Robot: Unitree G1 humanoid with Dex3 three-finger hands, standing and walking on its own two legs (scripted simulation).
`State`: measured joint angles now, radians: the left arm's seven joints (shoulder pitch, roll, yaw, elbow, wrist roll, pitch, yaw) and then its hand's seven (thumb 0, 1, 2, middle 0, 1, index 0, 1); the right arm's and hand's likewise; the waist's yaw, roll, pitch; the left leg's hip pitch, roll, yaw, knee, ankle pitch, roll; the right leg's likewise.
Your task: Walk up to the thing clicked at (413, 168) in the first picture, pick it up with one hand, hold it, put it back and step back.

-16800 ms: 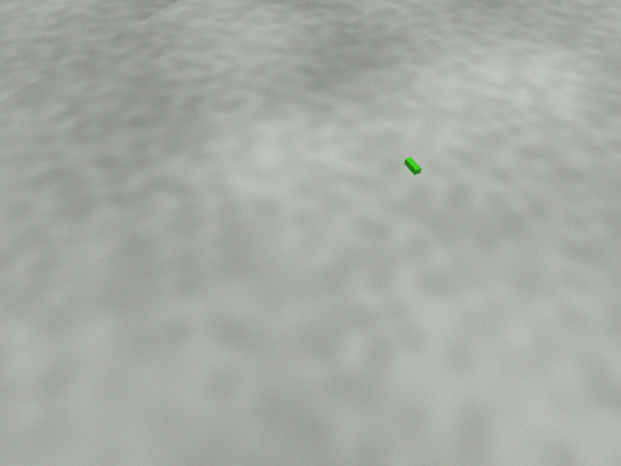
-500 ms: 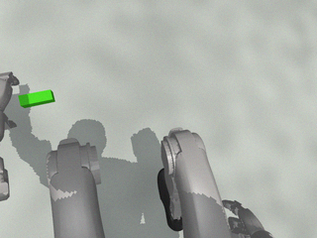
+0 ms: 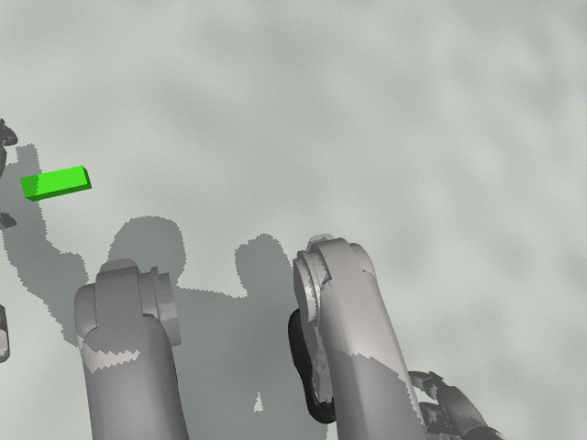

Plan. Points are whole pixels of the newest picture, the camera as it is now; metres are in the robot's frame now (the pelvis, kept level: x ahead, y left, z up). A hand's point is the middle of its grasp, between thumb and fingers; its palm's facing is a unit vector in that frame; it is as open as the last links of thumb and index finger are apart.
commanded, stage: rise first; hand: left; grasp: from above
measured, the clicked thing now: (57, 183) +0.46 +0.30 -0.30
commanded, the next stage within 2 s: approach in 0.38 s
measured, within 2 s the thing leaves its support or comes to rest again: neither
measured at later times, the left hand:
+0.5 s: hand out of the picture +0.42 +0.35 -0.17, palm faces -0.43 -0.13 -0.89, open 12.0 cm
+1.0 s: hand (54, 149) +0.48 +0.27 -0.18, palm faces -0.37 -0.08 -0.93, open 12.3 cm
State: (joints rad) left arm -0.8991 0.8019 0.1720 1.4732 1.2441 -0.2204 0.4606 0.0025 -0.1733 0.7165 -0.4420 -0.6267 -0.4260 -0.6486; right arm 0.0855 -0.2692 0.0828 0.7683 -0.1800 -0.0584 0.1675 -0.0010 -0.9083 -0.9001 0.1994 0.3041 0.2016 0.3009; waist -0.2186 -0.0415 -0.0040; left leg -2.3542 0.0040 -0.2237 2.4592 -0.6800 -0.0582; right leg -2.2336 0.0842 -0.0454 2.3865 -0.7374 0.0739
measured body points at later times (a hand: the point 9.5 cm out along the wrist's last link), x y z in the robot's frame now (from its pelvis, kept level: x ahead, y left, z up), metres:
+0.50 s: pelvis -0.01 +0.00 +0.00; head +0.23 +0.09 +0.38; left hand +0.43 +0.35 -0.12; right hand +0.08 -0.27 -0.10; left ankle +0.07 +0.14 -0.28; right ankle +0.09 -0.13 -0.28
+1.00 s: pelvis -0.01 +0.00 +0.00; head +0.24 +0.07 +0.37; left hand +0.49 +0.27 -0.13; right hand +0.04 -0.27 -0.10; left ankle +0.07 +0.14 -0.28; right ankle +0.09 -0.13 -0.28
